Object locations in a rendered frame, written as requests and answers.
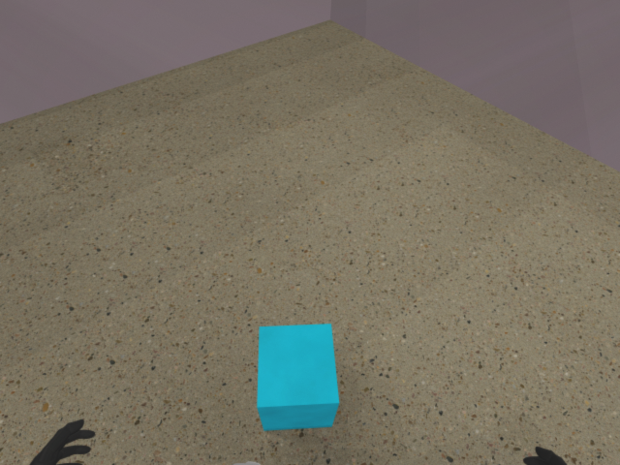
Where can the carton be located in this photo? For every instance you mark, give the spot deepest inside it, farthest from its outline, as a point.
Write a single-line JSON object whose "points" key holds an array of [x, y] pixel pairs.
{"points": [[297, 383]]}

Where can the robot left hand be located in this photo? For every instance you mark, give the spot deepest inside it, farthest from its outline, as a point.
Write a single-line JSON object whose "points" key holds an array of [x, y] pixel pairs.
{"points": [[54, 449]]}

